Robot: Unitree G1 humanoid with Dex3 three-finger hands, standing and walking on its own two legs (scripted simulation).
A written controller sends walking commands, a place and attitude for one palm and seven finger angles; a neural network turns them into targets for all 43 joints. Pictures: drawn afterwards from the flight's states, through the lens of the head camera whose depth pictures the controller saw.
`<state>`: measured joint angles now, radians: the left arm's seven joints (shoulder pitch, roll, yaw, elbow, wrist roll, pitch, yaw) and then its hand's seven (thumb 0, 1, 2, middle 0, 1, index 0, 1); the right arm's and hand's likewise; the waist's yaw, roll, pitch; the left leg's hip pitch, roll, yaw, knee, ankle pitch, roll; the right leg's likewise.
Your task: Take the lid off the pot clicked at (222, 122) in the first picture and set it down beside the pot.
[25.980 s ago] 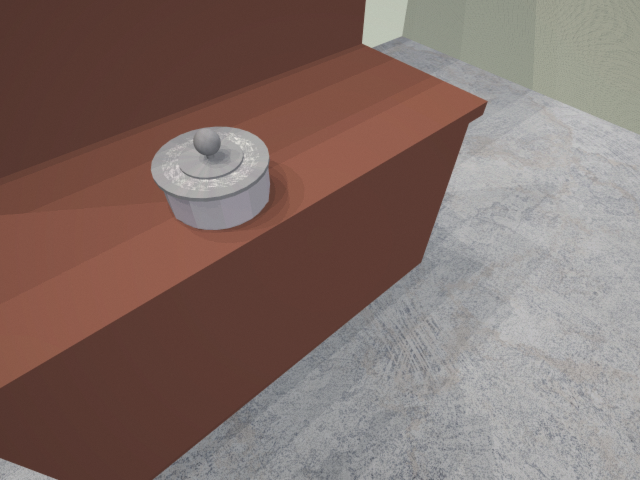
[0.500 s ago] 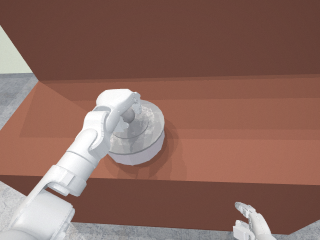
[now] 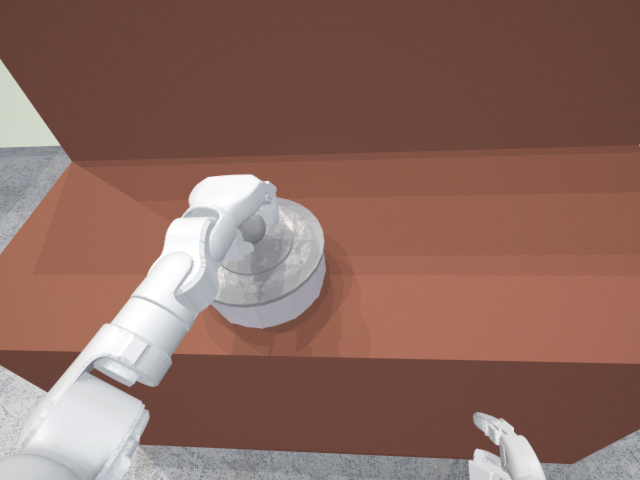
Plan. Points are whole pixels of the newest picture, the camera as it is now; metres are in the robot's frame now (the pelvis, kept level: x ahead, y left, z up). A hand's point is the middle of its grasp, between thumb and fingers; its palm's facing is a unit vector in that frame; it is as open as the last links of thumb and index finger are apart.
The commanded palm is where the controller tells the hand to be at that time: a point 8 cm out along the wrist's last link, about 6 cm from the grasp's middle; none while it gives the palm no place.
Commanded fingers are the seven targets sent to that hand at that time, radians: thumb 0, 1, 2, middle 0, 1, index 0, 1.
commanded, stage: lift the lid straight up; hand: left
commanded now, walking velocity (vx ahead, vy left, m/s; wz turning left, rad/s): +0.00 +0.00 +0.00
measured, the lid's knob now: (249, 227) +0.43 +0.12 +0.08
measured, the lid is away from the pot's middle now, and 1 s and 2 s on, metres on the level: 0.00 0.01 0.02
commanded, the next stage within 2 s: move the lid sideways beside the pot in 1.88 s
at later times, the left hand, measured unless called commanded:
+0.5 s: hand (235, 212) +0.40 +0.12 +0.14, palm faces -0.19 -0.04 -0.98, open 7.4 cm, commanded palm +0.38 +0.13 +0.21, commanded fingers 0.00 0.65 1.00 -0.89 -0.97 -0.90 -0.98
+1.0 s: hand (233, 183) +0.41 +0.11 +0.18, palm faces -0.14 -0.02 -0.99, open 7.4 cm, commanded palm +0.38 +0.12 +0.25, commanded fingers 0.00 0.65 1.00 -0.89 -0.97 -0.90 -0.98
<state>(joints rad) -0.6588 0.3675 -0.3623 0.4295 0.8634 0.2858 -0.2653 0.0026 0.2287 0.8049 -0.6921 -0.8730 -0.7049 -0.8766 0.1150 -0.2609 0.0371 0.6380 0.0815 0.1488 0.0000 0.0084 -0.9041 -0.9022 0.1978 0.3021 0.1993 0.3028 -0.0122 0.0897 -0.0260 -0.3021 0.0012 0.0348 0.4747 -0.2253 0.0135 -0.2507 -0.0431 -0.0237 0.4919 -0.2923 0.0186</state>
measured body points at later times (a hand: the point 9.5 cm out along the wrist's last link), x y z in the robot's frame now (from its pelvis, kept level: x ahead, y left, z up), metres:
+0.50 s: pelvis +0.00 +0.00 +0.00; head +0.01 -0.04 +0.45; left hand +0.41 +0.12 +0.20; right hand +0.19 -0.22 -0.11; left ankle +0.01 +0.11 -0.74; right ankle -0.03 -0.13 -0.74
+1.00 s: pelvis -0.01 +0.00 +0.00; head +0.00 -0.05 +0.45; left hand +0.41 +0.11 +0.24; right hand +0.18 -0.22 -0.11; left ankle +0.01 +0.11 -0.74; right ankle -0.03 -0.13 -0.74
